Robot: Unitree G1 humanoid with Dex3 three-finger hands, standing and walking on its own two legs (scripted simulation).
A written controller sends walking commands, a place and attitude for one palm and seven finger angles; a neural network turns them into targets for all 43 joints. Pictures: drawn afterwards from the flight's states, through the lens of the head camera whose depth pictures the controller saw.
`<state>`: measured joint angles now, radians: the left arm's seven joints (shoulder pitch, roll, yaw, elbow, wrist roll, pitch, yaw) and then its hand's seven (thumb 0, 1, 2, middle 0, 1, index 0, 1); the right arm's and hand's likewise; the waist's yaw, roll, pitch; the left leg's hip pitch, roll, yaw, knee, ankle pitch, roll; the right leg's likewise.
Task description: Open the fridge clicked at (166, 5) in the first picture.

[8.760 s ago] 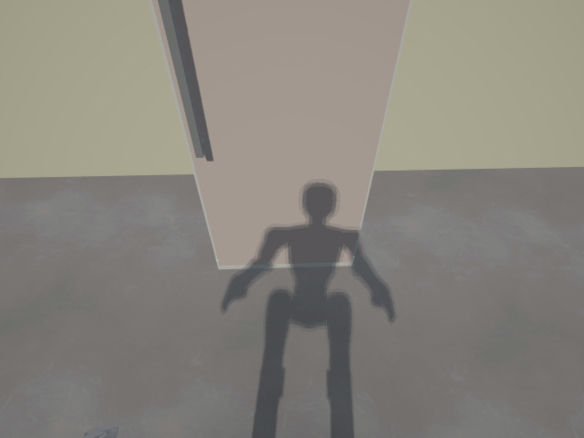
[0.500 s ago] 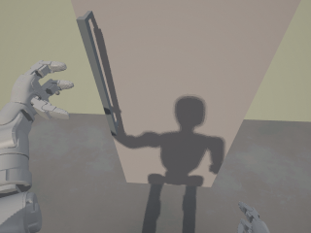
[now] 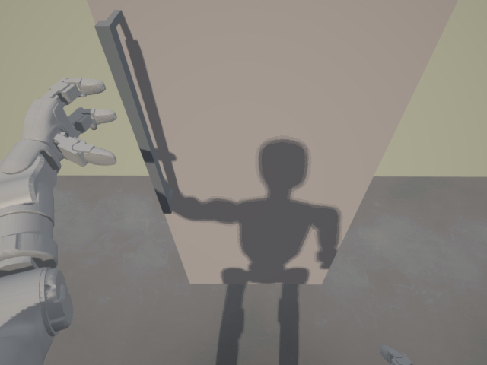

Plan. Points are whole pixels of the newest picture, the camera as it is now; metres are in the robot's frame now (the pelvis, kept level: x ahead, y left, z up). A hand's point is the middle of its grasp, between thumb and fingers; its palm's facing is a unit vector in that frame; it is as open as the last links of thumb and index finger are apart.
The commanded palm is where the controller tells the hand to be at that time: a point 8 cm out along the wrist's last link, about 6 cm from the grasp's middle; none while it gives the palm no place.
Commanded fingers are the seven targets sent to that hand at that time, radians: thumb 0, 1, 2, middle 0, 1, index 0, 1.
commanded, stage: move the hooked fingers beside the handle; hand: left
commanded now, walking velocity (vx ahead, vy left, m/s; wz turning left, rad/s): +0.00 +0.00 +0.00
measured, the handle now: (148, 135) +0.50 +0.20 +0.11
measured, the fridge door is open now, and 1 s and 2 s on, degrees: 0 0 0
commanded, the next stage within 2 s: feel for the door with the fingertips in 0.90 s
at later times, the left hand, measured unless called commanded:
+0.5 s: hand (91, 126) +0.44 +0.26 +0.18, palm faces +0.03 -1.00 -0.02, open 14.0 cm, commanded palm +0.41 +0.30 +0.19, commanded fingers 0.00 -0.50 0.30 -0.30 -1.20 -0.30 -1.20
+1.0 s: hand (95, 127) +0.43 +0.25 +0.18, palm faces +0.03 -1.00 -0.02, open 14.0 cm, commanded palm +0.41 +0.29 +0.18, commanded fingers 0.00 -0.50 0.30 -0.30 -1.20 -0.30 -1.20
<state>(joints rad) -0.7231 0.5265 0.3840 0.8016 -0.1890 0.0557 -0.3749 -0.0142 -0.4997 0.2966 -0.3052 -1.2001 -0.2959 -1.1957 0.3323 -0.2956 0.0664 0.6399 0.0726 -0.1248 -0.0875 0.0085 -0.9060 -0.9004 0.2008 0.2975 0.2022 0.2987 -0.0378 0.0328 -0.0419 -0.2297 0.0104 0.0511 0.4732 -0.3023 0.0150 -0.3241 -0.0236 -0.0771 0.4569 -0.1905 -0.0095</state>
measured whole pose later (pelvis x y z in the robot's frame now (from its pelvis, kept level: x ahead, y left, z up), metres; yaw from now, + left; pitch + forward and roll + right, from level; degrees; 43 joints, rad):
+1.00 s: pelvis +0.00 +0.00 +0.00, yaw +0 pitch +5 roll -1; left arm -0.74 0.53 0.38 0.84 -0.18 0.02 -0.37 -0.01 -0.50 0.30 -0.30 -1.20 -0.30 -1.20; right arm 0.34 -0.29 0.06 0.61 0.07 -0.07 -0.07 0.01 -0.91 -0.90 0.20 0.30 0.20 0.30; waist -0.04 0.03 -0.05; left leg -0.27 0.01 0.05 0.51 -0.32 0.02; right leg -0.36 -0.02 -0.07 0.47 -0.20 0.00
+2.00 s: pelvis -0.01 +0.00 +0.00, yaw +0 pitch +6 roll +0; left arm -0.92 0.53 0.36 1.04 -0.14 -0.08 -0.32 -0.01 -0.50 0.30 -0.33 -1.21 -0.32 -1.22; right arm 0.39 -0.31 0.05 0.67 0.06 -0.10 -0.08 0.01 -0.91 -0.90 0.20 0.30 0.20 0.30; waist -0.08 0.03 -0.04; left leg -0.33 0.02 0.05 0.53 -0.30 0.01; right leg -0.42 -0.02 -0.07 0.49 -0.18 -0.02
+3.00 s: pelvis -0.01 +0.00 +0.00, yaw +0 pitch +3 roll +0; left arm -0.78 0.37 0.28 0.79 -0.17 0.04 -0.22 -0.01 -0.50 0.30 -0.31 -1.20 -0.29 -1.19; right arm 0.29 -0.27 0.06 0.64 0.06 -0.08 -0.07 0.01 -0.91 -0.90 0.20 0.30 0.20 0.30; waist -0.03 0.04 -0.05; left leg -0.25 0.01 0.04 0.49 -0.30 0.01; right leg -0.34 -0.02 -0.08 0.48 -0.19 -0.02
